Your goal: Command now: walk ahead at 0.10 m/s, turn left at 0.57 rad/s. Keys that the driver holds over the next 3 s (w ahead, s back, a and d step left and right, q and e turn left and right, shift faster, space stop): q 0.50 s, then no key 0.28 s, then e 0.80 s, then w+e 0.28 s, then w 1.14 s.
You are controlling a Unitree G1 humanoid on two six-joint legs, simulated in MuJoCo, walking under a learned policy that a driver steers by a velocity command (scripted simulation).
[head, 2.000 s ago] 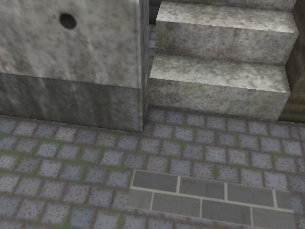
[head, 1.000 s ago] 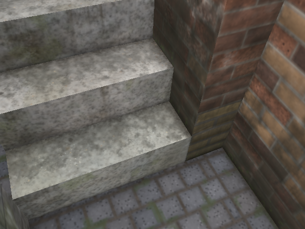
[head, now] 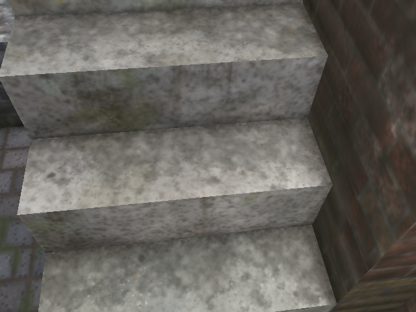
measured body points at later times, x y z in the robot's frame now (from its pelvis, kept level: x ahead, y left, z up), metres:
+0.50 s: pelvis -0.01 -0.02 +0.00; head +0.03 +0.00 +0.45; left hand -0.01 +0.29 -0.11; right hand +0.26 -0.20 -0.09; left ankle -0.05 +0.12 -0.70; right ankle +0.02 -0.14 -0.74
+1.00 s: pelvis -0.02 +0.01 -0.01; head +0.00 +0.01 +0.44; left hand -0.01 +0.30 -0.12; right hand +0.21 -0.16 -0.12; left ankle -0.05 +0.11 -0.74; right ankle +0.02 -0.12 -0.74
